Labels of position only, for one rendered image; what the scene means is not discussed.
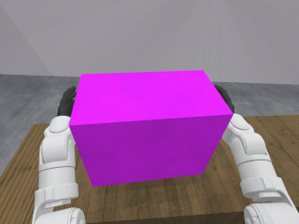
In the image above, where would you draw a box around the left robot forearm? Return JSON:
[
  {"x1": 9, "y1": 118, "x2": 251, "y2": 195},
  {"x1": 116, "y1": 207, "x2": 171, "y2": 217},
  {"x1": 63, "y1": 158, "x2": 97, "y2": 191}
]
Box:
[{"x1": 32, "y1": 116, "x2": 78, "y2": 224}]

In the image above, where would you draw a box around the robot left upper arm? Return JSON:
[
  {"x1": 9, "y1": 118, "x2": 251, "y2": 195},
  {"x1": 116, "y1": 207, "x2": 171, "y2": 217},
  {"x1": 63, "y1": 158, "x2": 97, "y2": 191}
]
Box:
[{"x1": 35, "y1": 207, "x2": 86, "y2": 224}]

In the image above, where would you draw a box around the left robot hand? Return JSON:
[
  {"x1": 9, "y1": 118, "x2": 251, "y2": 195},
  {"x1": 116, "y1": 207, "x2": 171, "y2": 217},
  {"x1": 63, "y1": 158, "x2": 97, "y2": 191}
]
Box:
[{"x1": 57, "y1": 86, "x2": 77, "y2": 118}]

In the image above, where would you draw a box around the right robot hand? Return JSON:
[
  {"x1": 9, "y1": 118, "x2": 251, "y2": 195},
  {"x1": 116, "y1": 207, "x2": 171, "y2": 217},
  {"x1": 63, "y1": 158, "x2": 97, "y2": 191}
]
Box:
[{"x1": 214, "y1": 85, "x2": 235, "y2": 113}]

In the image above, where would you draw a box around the right robot forearm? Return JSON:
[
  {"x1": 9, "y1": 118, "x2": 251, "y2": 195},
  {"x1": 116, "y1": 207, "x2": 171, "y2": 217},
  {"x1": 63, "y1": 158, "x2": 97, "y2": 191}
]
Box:
[{"x1": 222, "y1": 113, "x2": 299, "y2": 216}]

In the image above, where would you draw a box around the pedestal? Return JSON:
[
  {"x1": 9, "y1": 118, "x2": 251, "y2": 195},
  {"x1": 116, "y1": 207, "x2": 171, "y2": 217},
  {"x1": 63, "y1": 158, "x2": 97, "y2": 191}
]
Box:
[{"x1": 0, "y1": 115, "x2": 299, "y2": 224}]

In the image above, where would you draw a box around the robot right upper arm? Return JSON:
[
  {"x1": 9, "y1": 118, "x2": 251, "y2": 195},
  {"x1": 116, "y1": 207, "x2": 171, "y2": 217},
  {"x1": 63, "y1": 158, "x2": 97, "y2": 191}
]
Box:
[{"x1": 244, "y1": 203, "x2": 299, "y2": 224}]

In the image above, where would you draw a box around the carton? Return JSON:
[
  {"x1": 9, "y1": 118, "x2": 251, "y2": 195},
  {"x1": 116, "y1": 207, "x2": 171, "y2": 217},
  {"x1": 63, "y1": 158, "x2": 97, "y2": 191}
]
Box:
[{"x1": 68, "y1": 70, "x2": 234, "y2": 187}]

